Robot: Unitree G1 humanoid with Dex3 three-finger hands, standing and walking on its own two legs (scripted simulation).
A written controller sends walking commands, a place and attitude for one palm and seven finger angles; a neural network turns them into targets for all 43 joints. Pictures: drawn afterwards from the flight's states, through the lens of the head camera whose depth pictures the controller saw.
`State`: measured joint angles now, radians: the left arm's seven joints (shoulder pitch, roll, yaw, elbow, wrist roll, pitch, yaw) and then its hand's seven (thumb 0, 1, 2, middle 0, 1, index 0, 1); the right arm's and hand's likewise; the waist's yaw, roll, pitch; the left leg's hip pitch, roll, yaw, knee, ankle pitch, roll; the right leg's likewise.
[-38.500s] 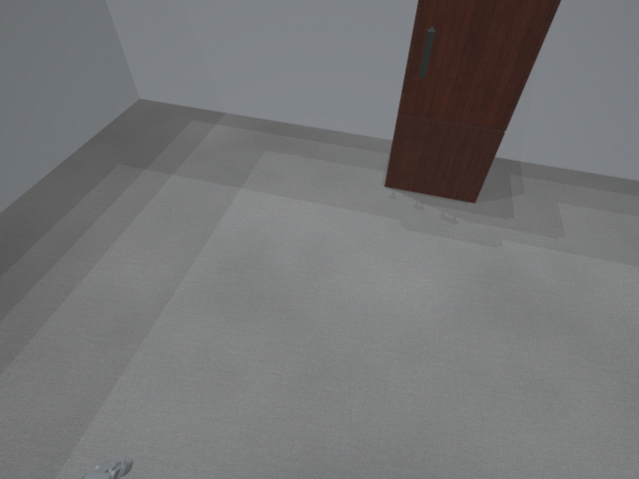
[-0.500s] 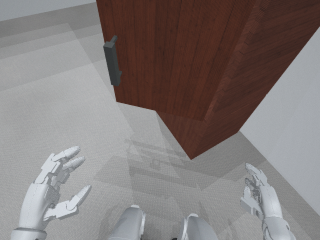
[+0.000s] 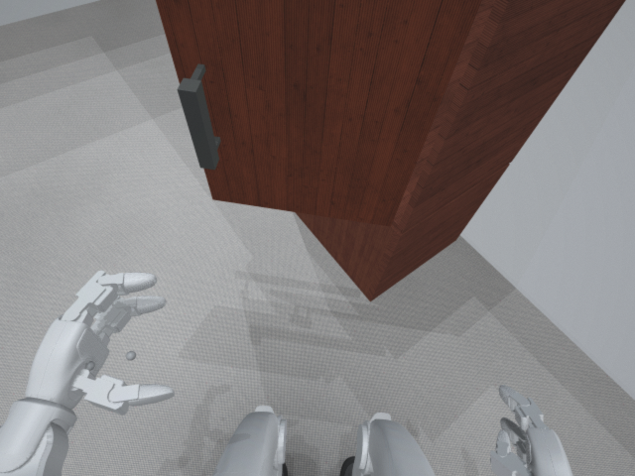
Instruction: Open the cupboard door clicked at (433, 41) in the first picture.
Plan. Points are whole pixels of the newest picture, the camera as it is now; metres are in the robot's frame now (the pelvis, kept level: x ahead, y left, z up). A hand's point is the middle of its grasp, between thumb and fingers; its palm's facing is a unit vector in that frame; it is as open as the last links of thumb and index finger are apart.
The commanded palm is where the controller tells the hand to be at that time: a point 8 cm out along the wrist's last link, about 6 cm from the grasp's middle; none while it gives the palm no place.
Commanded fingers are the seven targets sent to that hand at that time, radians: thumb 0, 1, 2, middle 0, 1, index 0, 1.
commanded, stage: raise the hand with hooked fingers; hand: left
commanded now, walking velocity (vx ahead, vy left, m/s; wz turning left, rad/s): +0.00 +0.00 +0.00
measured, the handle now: (205, 119) +0.62 +0.22 +0.03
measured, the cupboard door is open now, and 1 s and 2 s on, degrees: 45 45 45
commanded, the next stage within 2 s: move the hooked fingers beside the handle in 1.04 s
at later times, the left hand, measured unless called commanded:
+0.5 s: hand (80, 315) +0.28 +0.28 +0.04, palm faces -0.07 -0.99 -0.08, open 13.9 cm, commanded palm +0.26 +0.33 +0.04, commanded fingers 0.00 -0.50 0.30 -0.30 -1.20 -0.30 -1.20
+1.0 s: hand (96, 315) +0.28 +0.27 +0.04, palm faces -0.10 -0.99 -0.06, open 14.0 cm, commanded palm +0.26 +0.32 +0.04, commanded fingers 0.00 -0.50 0.30 -0.30 -1.20 -0.30 -1.20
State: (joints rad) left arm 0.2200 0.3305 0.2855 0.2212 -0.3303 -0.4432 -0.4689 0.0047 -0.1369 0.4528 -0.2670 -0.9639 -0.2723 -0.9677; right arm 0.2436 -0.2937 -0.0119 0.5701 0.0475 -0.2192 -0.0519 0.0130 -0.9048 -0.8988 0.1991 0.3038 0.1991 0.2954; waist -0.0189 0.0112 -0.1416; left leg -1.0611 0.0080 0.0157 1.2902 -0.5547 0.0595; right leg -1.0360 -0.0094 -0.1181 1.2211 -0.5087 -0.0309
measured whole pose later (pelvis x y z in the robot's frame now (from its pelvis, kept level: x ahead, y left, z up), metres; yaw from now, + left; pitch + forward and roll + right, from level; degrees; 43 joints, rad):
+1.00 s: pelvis +0.00 +0.00 +0.00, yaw +0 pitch +20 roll -4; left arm 0.03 0.44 0.43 0.38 -0.38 -0.38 -0.61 -0.01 -0.50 0.30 -0.30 -1.20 -0.30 -1.20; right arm 0.25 -0.29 0.03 0.52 0.05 -0.21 -0.03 0.01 -0.90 -0.90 0.20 0.30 0.20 0.30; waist -0.03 0.01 -0.14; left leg -1.08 0.02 0.01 1.28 -0.55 0.06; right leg -1.05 0.00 -0.12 1.20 -0.49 -0.03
